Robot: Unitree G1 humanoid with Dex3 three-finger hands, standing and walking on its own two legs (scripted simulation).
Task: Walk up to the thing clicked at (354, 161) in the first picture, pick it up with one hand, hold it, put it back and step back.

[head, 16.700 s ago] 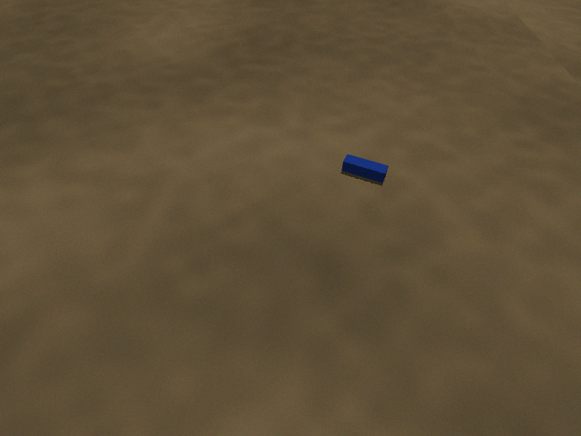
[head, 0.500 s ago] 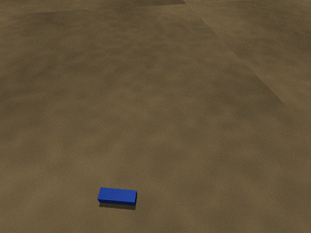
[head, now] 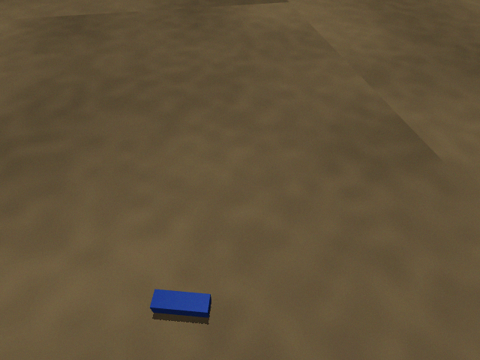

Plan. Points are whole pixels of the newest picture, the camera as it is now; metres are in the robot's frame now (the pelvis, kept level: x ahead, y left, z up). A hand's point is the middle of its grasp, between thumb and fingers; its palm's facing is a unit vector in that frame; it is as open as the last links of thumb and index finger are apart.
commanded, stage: stand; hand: left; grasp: from above
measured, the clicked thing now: (181, 303) +0.46 +0.24 -0.75
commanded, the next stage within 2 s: rise first in 0.82 s
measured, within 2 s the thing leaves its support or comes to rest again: neither
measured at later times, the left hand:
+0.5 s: hand out of the picture +0.07 +0.26 -0.16, palm faces -0.02 -0.94 -0.34, open 7.4 cm
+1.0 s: hand out of the picture +0.09 +0.25 -0.16, palm faces +0.02 -0.94 -0.34, open 7.5 cm
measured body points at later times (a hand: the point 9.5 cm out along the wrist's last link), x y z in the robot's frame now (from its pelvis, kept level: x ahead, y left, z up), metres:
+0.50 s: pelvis +0.00 +0.00 +0.00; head +0.01 +0.00 +0.45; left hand +0.07 +0.30 -0.13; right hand +0.07 -0.30 -0.13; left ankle +0.01 +0.14 -0.75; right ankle -0.01 -0.13 -0.75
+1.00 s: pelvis +0.00 +0.00 +0.00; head +0.03 +0.00 +0.45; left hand +0.09 +0.30 -0.13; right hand +0.08 -0.29 -0.13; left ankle +0.01 +0.14 -0.75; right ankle -0.01 -0.13 -0.75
